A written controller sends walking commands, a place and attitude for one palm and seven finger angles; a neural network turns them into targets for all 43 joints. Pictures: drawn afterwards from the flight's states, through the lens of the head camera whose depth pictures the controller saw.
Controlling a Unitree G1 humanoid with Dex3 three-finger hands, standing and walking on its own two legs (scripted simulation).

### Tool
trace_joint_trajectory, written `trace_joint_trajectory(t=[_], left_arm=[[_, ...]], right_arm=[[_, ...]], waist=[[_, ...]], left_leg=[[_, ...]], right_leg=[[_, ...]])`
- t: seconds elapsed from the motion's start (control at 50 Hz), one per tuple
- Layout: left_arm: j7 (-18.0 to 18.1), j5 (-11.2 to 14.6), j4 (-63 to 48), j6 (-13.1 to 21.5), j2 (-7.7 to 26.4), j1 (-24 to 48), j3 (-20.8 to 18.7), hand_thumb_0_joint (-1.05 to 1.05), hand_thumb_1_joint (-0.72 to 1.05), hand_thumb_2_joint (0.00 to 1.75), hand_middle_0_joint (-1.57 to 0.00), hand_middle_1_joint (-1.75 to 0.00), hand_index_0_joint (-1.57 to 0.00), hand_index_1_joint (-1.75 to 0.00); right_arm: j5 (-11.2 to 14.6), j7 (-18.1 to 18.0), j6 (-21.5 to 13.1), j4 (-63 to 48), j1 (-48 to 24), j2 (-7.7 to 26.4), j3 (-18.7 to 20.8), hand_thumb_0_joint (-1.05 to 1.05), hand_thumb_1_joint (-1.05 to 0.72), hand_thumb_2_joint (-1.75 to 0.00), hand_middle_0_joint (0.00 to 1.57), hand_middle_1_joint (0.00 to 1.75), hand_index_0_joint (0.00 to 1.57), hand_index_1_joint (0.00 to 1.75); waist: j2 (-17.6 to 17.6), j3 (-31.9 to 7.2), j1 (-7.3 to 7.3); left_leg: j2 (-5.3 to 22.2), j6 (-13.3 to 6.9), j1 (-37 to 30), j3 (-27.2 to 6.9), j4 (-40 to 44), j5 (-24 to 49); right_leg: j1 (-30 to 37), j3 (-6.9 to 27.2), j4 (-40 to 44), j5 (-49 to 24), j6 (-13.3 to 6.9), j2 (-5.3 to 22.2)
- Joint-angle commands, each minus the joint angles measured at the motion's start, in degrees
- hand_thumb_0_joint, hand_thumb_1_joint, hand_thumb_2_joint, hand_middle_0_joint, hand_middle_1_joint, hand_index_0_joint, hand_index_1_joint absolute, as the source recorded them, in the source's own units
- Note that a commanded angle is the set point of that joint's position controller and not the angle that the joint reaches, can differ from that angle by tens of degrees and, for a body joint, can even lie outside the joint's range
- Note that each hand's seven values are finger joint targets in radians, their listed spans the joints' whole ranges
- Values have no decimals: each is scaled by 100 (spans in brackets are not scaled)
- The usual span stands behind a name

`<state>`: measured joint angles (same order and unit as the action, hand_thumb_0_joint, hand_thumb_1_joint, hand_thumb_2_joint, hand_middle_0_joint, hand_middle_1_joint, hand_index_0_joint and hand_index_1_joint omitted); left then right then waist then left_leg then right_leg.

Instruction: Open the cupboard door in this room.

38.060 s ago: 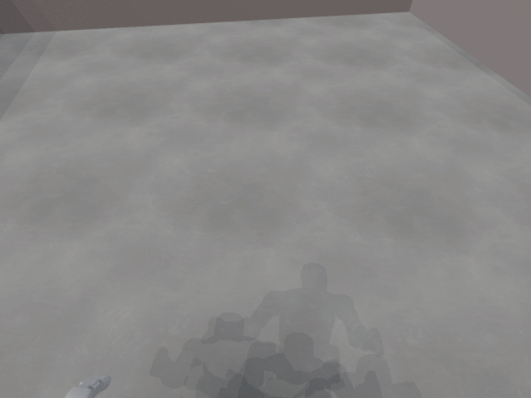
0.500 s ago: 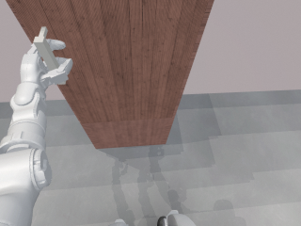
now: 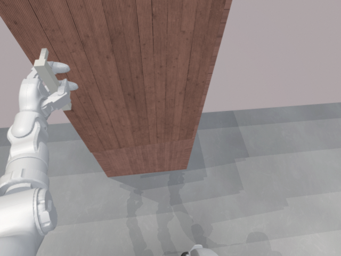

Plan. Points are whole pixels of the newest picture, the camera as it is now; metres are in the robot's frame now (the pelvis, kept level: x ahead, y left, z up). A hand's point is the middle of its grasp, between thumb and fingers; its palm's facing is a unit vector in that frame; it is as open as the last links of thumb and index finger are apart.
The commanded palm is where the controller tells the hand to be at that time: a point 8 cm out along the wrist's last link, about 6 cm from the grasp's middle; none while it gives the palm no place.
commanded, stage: pull the door open along its arc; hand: left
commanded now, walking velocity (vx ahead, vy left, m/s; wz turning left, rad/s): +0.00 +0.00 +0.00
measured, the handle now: (56, 81) +0.50 +0.25 +0.10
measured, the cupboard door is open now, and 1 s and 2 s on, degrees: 3 42 41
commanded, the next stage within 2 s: open thumb and fingers to let go in 0.70 s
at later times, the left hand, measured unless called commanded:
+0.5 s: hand (95, 158) +0.30 +0.13 +0.11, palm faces +0.37 -0.93 +0.07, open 5.7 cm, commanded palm +0.24 +0.18 +0.10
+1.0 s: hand (127, 180) +0.25 +0.07 +0.11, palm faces +0.49 -0.87 -0.01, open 6.2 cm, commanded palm +0.21 +0.11 +0.10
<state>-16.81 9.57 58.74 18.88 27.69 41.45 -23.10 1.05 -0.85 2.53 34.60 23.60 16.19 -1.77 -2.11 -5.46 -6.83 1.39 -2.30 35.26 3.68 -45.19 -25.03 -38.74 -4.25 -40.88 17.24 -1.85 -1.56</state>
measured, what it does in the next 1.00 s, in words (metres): shifts its weight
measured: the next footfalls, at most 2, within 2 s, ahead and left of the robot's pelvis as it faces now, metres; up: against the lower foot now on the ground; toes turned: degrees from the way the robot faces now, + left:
none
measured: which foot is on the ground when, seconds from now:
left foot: down 0.00-1.00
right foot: down 0.00-1.00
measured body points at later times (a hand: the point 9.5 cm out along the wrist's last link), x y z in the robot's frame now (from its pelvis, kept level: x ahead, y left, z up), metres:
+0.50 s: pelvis -0.01 -0.01 +0.01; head +0.01 -0.02 +0.46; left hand +0.27 +0.18 +0.11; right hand +0.19 -0.22 -0.07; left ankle -0.04 +0.09 -0.71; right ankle +0.02 -0.10 -0.71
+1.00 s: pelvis -0.02 -0.05 +0.01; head -0.02 -0.07 +0.46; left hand +0.22 +0.11 +0.11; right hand +0.19 -0.25 -0.08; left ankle -0.04 +0.09 -0.71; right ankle +0.02 -0.10 -0.71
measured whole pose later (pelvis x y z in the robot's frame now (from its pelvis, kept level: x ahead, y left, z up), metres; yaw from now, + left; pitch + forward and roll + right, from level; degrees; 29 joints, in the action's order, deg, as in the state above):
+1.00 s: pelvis -0.02 -0.05 +0.01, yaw +5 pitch +1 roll +0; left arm 31.4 -2.4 -5.1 0.4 -4.8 -9.1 10.8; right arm -2.8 -2.0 4.7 33.9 8.8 11.5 -1.4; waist -3.0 -2.2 1.0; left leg 0.9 1.1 18.0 -0.8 -38.5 -21.3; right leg -21.4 -8.4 -37.5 17.5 -5.2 -1.1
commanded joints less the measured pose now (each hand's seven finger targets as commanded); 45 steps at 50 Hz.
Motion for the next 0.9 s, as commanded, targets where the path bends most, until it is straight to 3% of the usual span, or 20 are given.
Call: trace_joint_trajectory(t=[0.0, 0.1, 0.16, 0.2, 0.22, 0.24, 0.26, 0.32, 0.36, 0.4, 0.42, 0.44, 0.48, 0.58, 0.66, 0.7, 0.74, 0.78, 0.82, 0.88], left_arm=[[-95, 231, -2043, 397, 1308, 1200, -140, 0, 90, 90, -40, -135, -40, -135], [9, 413, -3196, 194, 823, -356, -13, 0, 90, 90, -40, -135, -40, -135], [128, 512, -3991, 72, 397, -1061, 207, 0, 90, 90, -40, -135, -40, -135], [210, 586, -4453, -30, 39, -1496, 384, 0, 90, 90, -40, -135, -40, -135], [1038, 839, -5076, -90, -95, -1436, -239, 0, 90, 90, -40, -135, -40, -135], [1457, 723, -5043, -208, -927, -1792, 427, 0, 90, 90, -40, -135, -40, -135], [1750, 652, -5216, -246, -1131, -1963, 551, 0, 90, 90, -40, -135, -40, -135], [2616, 187, -6141, -325, -1313, -2519, 783, 0, 90, 90, -40, -135, -40, -135], [3129, -156, -6566, -457, -1851, -2680, 1334, 0, 90, 90, -40, -135, -40, -135], [3608, -430, -6931, -646, -2188, -2921, 1675, 0, 90, 90, -40, -135, -40, -135], [3844, -585, -7048, -754, -2198, -3196, 1727, 0, 90, 90, -40, -135, -40, -135], [4042, -728, -7311, -874, -2424, -3362, 1982, 0, 90, 90, -40, -135, -40, -135], [4381, -948, -7613, -1136, -2663, -3722, 2250, 0, 90, 90, -40, -135, -40, -135], [4573, -1154, -8016, -1490, -2934, -4541, 2716, 0, 90, 90, -40, -135, -40, -135], [4613, -1327, -8433, -1537, -3298, -5134, 3292, 0, 90, 90, -40, -135, -40, -135], [4704, -1445, -8571, -1556, -3475, -4955, 3601, 0, 90, 90, -40, -135, -40, -135], [4797, -1545, -8334, -1601, -3679, -4656, 3859, 0, 90, 90, -40, -135, -40, -135], [4911, -1476, -8115, -1587, -3505, -3910, 3672, 0, 90, 90, -40, -135, -40, -135], [4955, -1414, -7994, -1561, -3397, -3831, 3514, 0, 76, 84, -39, -134, -39, -134], [4885, -1361, -7836, -1469, -3352, -3811, 3428, 0, 55, 75, -38, -131, -38, -131]], right_arm=[[47, -58, -169, -678, 315, 857, 363, 0, -90, -90, 20, 30, 20, 30], [111, 8, -273, -940, -55, 745, 376, 0, -90, -90, 20, 30, 20, 30], [137, 36, -376, -1046, -306, 681, 372, 0, -90, -90, 20, 30, 20, 30], [147, 43, -464, -1111, -491, 631, 363, 0, -90, -90, 20, 30, 20, 30], [150, 77, -543, -1178, -797, 450, 371, 0, -90, -90, 20, 30, 20, 30], [134, 116, -618, -1127, -920, 405, 337, 0, -90, -90, 20, 30, 20, 30], [136, 143, -677, -1073, -960, 415, 351, 0, -90, -90, 20, 30, 20, 30], [8, 190, -718, -1047, -1138, 362, 368, 0, -90, -90, 20, 30, 20, 30], [-71, 202, -698, -1054, -1328, 245, 327, 0, -90, -90, 20, 30, 20, 30], [-147, 194, -635, -1064, -1461, 183, 308, 0, -90, -90, 20, 30, 20, 30], [-188, 171, -578, -1089, -1507, 176, 305, 0, -90, -90, 20, 30, 20, 30], [-202, 163, -506, -1137, -1660, 129, 283, 0, -90, -90, 20, 30, 20, 30], [-255, 114, -388, -1200, -1802, 59, 256, 0, -90, -90, 20, 30, 20, 30], [-325, -36, -106, -1270, -2098, -59, 172, 0, -90, -90, 20, 30, 20, 30], [-349, 0, 4, -1333, -2255, -134, 148, 0, -90, -90, 20, 30, 20, 30], [-382, 33, 5, -1347, -2278, -140, 144, 0, -90, -90, 20, 30, 20, 30], [-398, 30, -12, -1299, -2343, -141, 135, 0, -90, -90, 20, 30, 20, 30], [-386, -27, -32, -1200, -2430, -126, 110, 0, -90, -90, 20, 30, 20, 30], [-388, -90, -60, -1150, -2457, -151, 128, 0, -90, -90, 20, 30, 20, 30], [-398, -166, -105, -1100, -2395, -186, 128, 0, -90, -90, 20, 30, 20, 30]], waist=[[-286, -2515, 395], [-209, -2221, 639], [-242, -2092, 671], [-18, -1936, 676], [111, -1859, 1106], [103, -1476, 879], [151, -1256, 844], [89, -1446, 930], [-52, -1373, 886], [105, -1239, 885], [454, -1162, 878], [305, -1148, 897], [390, -1122, 917], [651, -762, 888], [360, -551, 892], [344, -585, 821], [519, -300, 732], [603, -184, 639], [797, -246, 712], [797, -524, 764]], left_leg=[[0, 86, -998, -443, 565, 3335], [-13, 75, -995, -351, 758, 3447], [-16, 103, -1174, -333, 841, 3574], [-26, 113, -1216, -321, 923, 3343], [-99, 155, -1056, -347, 954, 3102], [-93, 213, -1103, -326, 1054, 2832], [-69, 258, -1130, -373, 1101, 2683], [-85, 231, -1284, -347, 1114, 2575], [-100, 238, -1355, -333, 1144, 2474], [-97, 233, -1361, -354, 1179, 2276], [-77, 203, -1334, -398, 1209, 2131], [-93, 200, -1362, -380, 1252, 1992], [-119, 182, -1392, -367, 1274, 1840], [-153, 137, -1441, -358, 1307, 1472], [-153, 136, -1578, -390, 1241, 1548], [-169, 124, -1594, -429, 1132, 1625], [-171, 113, -1519, -495, 1043, 1423], [-229, 104, -1452, -515, 936, 1096], [-268, 99, -1421, -530, 884, 947], [-314, 109, -1380, -526, 850, 987]], right_leg=[[2180, 311, 135, -2607, 18, -20], [2525, 316, 209, -2806, -1, 32], [2618, 289, 267, -2898, 3, 54], [2649, 255, 340, -2794, 16, 54], [2574, 159, 450, -2499, 4, 28], [2400, 98, 498, -2209, 20, 24], [2224, 37, 534, -1965, 29, 41], [2436, 85, 505, -1863, 6, 95], [2421, 96, 511, -1804, 2, 157], [2478, 110, 562, -1652, -3, 189], [2556, 109, 628, -1545, 3, 198], [2576, 143, 664, -1426, 1, 229], [2700, 184, 761, -1329, 2, 266], [2863, 346, 1093, -1063, 6, 329], [2799, 348, 1081, -1129, -46, 335], [2723, 344, 998, -1239, -51, 338], [2467, 384, 1088, -892, -27, 367], [2240, 526, 1287, -297, 12, 434], [2282, 723, 1504, 142, 42, 496], [2553, 1009, 1589, -36, 107, 636]])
